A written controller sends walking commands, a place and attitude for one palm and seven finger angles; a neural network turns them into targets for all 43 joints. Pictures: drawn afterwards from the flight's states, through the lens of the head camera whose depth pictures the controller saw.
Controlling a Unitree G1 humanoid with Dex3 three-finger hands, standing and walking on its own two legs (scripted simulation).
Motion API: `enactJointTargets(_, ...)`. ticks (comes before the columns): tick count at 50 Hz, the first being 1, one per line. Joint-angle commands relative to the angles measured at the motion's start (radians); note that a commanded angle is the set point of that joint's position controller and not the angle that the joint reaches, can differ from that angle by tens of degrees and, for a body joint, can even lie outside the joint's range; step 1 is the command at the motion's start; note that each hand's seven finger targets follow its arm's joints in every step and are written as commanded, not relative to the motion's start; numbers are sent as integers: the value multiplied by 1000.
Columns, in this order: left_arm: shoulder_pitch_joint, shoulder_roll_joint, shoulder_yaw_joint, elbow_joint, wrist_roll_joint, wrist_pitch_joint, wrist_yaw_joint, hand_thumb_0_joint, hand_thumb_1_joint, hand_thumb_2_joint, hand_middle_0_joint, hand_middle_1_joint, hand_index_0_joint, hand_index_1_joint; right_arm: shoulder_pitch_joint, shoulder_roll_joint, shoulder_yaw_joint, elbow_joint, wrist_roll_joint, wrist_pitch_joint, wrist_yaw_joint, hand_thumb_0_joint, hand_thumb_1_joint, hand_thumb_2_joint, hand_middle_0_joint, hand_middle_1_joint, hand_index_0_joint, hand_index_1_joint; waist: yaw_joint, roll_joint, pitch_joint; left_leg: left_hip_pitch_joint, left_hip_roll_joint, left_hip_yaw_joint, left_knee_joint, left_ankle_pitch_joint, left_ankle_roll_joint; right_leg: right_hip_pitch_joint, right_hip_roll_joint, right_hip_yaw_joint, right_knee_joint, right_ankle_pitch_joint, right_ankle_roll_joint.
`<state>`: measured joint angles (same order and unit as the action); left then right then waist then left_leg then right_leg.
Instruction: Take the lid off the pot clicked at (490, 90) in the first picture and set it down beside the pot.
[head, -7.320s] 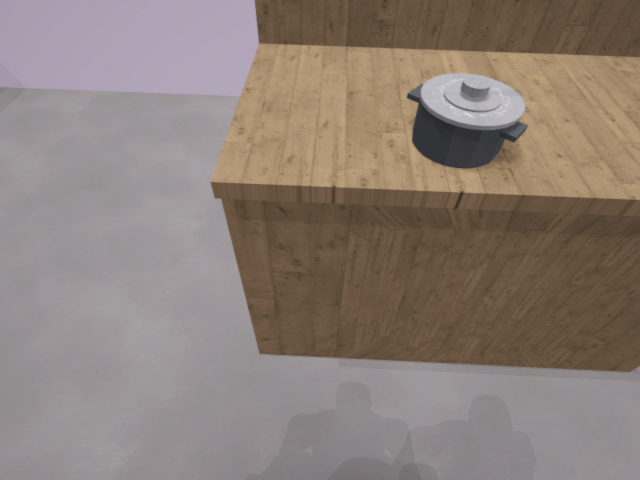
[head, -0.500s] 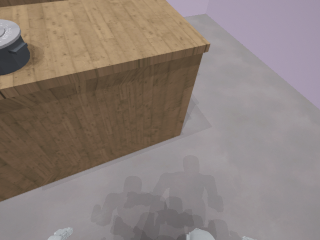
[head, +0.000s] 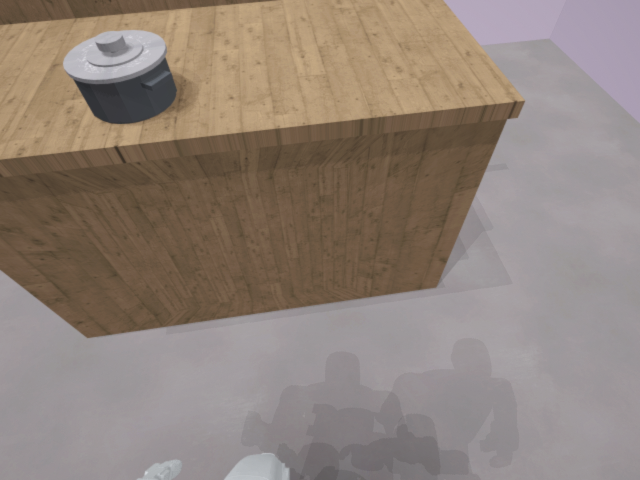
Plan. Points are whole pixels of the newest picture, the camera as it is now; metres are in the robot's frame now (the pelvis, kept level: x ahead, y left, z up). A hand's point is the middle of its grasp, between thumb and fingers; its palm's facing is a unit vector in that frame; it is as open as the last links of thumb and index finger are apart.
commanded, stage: turn to face it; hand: left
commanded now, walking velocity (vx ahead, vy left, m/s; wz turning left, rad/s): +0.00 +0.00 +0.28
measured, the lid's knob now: (110, 41) +0.79 +0.41 +0.14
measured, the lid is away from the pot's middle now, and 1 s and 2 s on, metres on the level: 0.01 0.01 0.01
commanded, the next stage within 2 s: take the last steps up to it in 0.18 s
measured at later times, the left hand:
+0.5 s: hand out of the picture +0.03 +0.25 -0.16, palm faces +0.17 -0.95 -0.24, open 7.3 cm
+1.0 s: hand out of the picture +0.01 +0.21 -0.16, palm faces +0.36 -0.91 -0.20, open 7.3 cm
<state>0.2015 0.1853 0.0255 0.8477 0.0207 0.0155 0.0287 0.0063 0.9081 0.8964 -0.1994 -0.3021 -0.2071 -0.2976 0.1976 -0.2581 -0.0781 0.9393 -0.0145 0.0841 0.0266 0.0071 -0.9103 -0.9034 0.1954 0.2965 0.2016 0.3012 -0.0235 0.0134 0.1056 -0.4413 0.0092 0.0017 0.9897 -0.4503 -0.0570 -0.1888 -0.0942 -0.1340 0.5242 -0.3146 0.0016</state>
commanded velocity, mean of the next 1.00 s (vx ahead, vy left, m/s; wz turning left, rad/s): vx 0.22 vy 0.08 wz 0.15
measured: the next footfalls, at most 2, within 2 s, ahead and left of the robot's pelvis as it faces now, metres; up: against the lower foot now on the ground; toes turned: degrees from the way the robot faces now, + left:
left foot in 0.14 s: +0.03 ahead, +0.14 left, +0.00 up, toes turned +6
right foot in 0.58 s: +0.08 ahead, -0.07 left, +0.00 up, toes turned +4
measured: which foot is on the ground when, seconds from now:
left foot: up 0.00-0.12, down 0.14-0.58, up 0.60-1.00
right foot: down 0.00-0.14, up 0.16-0.56, down 0.58-1.00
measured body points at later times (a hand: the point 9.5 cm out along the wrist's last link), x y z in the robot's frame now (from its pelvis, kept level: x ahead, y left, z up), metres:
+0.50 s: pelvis +0.01 +0.04 +0.00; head +0.04 +0.04 +0.45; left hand +0.03 +0.30 -0.14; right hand +0.12 -0.19 -0.14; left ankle -0.01 +0.13 -0.74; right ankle +0.03 -0.09 -0.70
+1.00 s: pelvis +0.16 +0.09 -0.01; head +0.20 +0.09 +0.44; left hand -0.01 +0.26 -0.14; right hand +0.31 -0.11 -0.16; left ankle +0.23 +0.23 -0.72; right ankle +0.04 -0.08 -0.74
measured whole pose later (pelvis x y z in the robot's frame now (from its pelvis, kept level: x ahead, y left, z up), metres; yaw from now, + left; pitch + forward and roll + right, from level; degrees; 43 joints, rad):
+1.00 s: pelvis +0.16 +0.09 -0.01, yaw +14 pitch +1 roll +2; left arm 0.50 0.11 0.02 1.12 0.02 -0.06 0.02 0.01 0.91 0.90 -0.20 -0.30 -0.21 -0.30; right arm 0.14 -0.20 -0.04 0.99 -0.02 -0.01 0.05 0.01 -0.91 -0.90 0.19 0.30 0.20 0.30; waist 0.06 0.01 0.08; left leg -0.47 0.03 0.11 0.63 -0.19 0.04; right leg 0.07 -0.12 -0.15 0.37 -0.42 0.07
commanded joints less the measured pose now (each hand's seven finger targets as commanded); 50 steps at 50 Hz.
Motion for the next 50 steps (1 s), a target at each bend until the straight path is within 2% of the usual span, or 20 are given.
enactJointTargets(1,90,249,72,-26,10,-14,8,0,900,900,-200,-300,-200,-300,-94,-33,12,-102,8,-41,-6,0,-900,-900,200,300,200,300,65,-245,-120,36,-23,65,-190,-18,13,114,-229,126,-90,681,-136)
enactJointTargets(4,74,251,73,-7,1,-6,6,0,900,900,-200,-300,-200,-300,-20,-47,13,-79,6,-53,-13,0,-900,-900,200,300,200,300,22,-221,-158,218,-37,80,-465,157,28,73,-204,82,21,613,-73)
enactJointTargets(5,64,236,70,-13,-10,-3,3,0,900,900,-200,-300,-200,-300,28,-86,4,-71,1,-63,-16,0,-900,-900,200,300,200,300,-13,-133,-191,363,12,45,-588,308,52,-19,-183,45,132,512,-29)
enactJointTargets(6,86,176,62,-36,-17,3,-3,0,900,900,-200,-300,-200,-300,58,-195,-20,-78,-10,-73,-20,0,-900,-900,200,300,200,300,-28,171,-230,532,268,-273,-620,607,162,-274,-58,-19,341,68,49)
enactJointTargets(7,56,141,40,-61,-9,8,-3,0,900,900,-200,-300,-200,-300,92,-252,-30,-74,-1,-62,-23,0,-900,-900,200,300,200,300,-43,263,-222,487,411,-387,-634,839,284,-358,-8,37,472,-371,68)
enactJointTargets(8,-4,157,44,-48,-4,20,7,0,900,900,-200,-300,-200,-300,97,-223,-25,-59,-5,-64,-34,0,-900,-900,200,300,200,300,-63,214,-195,401,376,-367,-647,701,297,-345,-11,107,550,-350,59)
enactJointTargets(10,-13,158,49,-12,-6,24,-3,0,900,900,-200,-300,-200,-300,-13,-170,-6,-80,-8,-61,-46,0,-900,-900,200,300,200,300,-16,172,-107,290,295,-303,-670,531,270,-361,-19,137,604,-217,59)
enactJointTargets(14,67,144,43,44,-4,25,-12,0,900,900,-200,-300,-200,-300,-46,-124,16,-78,1,-75,-48,0,-900,-900,200,300,200,300,26,145,-120,310,206,-168,-674,621,223,-307,-3,113,545,-91,74)
enactJointTargets(22,-10,110,35,10,5,-2,-36,0,900,900,-200,-300,-200,-300,54,-138,3,-41,-11,-81,-38,0,-900,-900,200,300,200,300,-13,137,-57,268,201,-311,-761,18,266,-268,34,62,269,-137,43)
enactJointTargets(26,126,99,39,52,5,-24,-37,0,900,900,-200,-300,-200,-300,35,-110,9,-34,-5,-84,-38,0,-900,-900,200,300,200,300,55,91,-62,107,141,-287,-663,-73,234,17,76,34,16,-43,26)
enactJointTargets(27,201,118,47,77,9,-35,-32,0,900,900,-200,-300,-200,-300,23,-83,13,-33,-1,-87,-37,0,-900,-900,200,300,200,300,95,8,-63,-8,75,-234,-534,-106,192,173,42,76,-110,-25,15)
enactJointTargets(28,278,195,65,95,22,-48,-22,0,900,900,-200,-300,-200,-300,36,-12,25,-47,12,-93,-32,0,-900,-900,200,300,200,300,123,-227,-77,-223,-48,-76,-254,-106,123,331,-190,360,-262,-246,-51)
enactJointTargets(29,337,268,80,97,9,-48,-12,0,900,900,-200,-300,-200,-300,-16,-22,26,-89,-2,-96,-25,0,-900,-900,200,300,200,300,152,-277,-42,-348,-64,-35,-37,-147,87,306,-420,671,-403,-345,-159)
enactJointTargets(30,321,262,85,99,-1,-58,-6,0,900,900,-200,-300,-200,-300,-47,-70,12,-89,-17,-92,-17,0,-900,-900,200,300,200,300,136,-215,-14,-344,-2,-93,83,-66,87,191,-427,701,-438,-441,-191)
enactJointTargets(33,172,131,50,96,-1,-84,-7,0,900,900,-200,-300,-200,-300,0,-36,9,-25,-19,-87,4,0,-900,-900,200,300,200,300,41,-123,58,-282,60,-74,145,185,64,54,-273,366,-401,-135,-116)
enactJointTargets(36,239,97,39,135,-1,-102,-8,0,900,900,-200,-300,-200,-300,29,8,16,4,-13,-85,9,0,-900,-900,200,300,200,300,41,-164,15,-256,53,-3,108,252,35,124,-204,166,-335,333,-86)
enactJointTargets(38,294,97,36,168,1,-107,-5,0,900,900,-200,-300,-200,-300,8,23,19,2,-9,-85,11,0,-900,-900,200,300,200,300,51,-173,-9,-265,53,27,75,271,30,176,-198,119,-305,514,-86)
enactJointTargets(46,328,123,37,227,7,-99,3,0,900,900,-200,-300,-200,-300,-139,51,44,-38,-1,-110,28,0,-900,-900,200,300,200,300,76,-207,22,-74,17,124,-300,285,77,165,-194,53,-276,616,-91)
enactJointTargets(48,296,148,46,227,5,-96,4,0,900,900,-200,-300,-200,-300,-39,28,38,-10,-3,-123,15,0,-900,-900,200,300,200,300,23,-213,-46,85,-28,151,-391,232,106,182,-189,24,-133,763,-86)
enactJointTargets(50,274,125,42,216,-2,-89,-1,0,900,900,-200,-300,-200,-300,223,-57,17,65,-15,-132,-13,0,-900,-900,200,300,200,300,-96,-108,-180,468,3,105,-487,314,134,16,-145,-2,224,620,-54)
